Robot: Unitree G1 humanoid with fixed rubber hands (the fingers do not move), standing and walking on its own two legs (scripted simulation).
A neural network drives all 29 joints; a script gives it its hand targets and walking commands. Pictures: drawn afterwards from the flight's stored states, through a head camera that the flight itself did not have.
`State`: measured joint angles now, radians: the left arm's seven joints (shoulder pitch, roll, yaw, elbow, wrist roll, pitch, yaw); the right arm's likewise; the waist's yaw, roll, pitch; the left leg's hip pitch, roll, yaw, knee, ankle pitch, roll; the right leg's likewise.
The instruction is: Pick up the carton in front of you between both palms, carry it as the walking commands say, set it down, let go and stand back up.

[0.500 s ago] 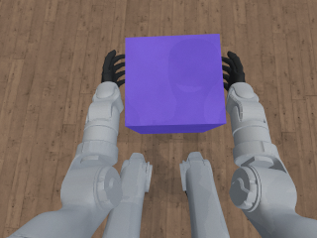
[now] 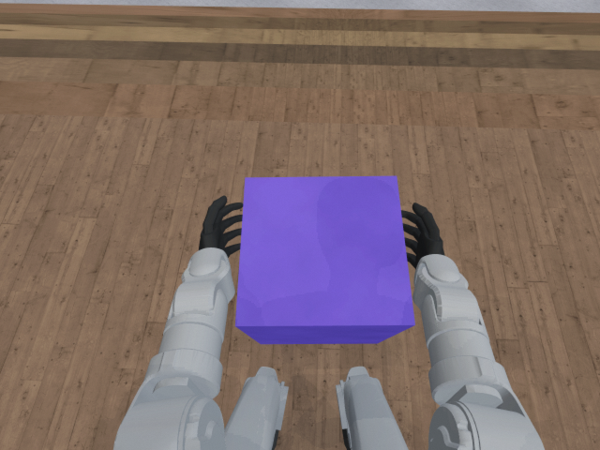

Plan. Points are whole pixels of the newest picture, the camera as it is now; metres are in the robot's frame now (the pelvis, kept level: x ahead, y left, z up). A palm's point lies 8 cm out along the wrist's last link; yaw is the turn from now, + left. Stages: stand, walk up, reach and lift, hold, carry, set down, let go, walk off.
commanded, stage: reach and lift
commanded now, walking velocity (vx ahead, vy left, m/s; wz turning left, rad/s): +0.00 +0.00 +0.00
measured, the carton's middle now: (319, 271) +0.38 -0.01 -0.12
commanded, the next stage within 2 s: hold in 1.70 s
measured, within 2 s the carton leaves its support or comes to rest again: neither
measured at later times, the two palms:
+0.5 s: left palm (168, 226) +0.35 +0.14 +0.11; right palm (472, 237) +0.35 -0.16 +0.11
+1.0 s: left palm (136, 215) +0.34 +0.15 +0.17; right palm (502, 229) +0.33 -0.15 +0.17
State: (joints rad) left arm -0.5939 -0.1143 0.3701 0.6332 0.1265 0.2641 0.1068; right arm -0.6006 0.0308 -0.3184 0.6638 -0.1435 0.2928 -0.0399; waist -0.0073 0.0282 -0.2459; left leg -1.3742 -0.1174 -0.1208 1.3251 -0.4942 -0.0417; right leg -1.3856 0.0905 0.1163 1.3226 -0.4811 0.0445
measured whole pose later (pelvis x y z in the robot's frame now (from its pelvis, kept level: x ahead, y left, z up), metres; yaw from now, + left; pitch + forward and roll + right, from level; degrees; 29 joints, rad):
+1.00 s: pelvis +0.03 +0.00 +0.14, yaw -1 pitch -3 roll +0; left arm -0.33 -0.17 0.33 0.41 0.30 0.59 0.00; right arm -0.31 0.16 -0.29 0.39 -0.29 0.62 0.00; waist 0.00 0.01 -0.01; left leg -0.18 -0.05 -0.15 0.48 -0.23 -0.01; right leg -0.20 0.05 0.14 0.47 -0.22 0.01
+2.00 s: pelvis +0.05 +0.00 +0.15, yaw -1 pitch -7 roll +0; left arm -0.28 -0.16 0.24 0.25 0.28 0.75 0.00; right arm -0.26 0.15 -0.21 0.24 -0.27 0.77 0.00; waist 0.00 0.00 0.00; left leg -0.04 -0.04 -0.14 0.36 -0.20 -0.01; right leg -0.05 0.04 0.13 0.35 -0.18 0.01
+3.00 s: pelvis +0.36 +0.05 +0.14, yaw -1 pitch +5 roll +0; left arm -0.08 -0.13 0.09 -0.47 0.04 1.25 0.14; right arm -0.05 0.13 -0.06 -0.48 -0.06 1.26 -0.13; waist -0.02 0.00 -0.15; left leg -0.24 0.01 0.22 0.44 -0.29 0.07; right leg -0.50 -0.09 -0.09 1.09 -0.35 0.00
